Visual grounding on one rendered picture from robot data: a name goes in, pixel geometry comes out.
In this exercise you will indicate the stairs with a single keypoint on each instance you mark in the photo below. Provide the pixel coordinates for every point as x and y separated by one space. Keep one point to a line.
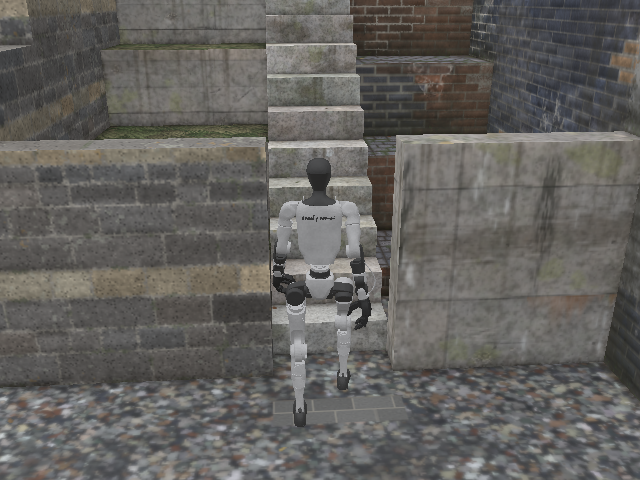
314 112

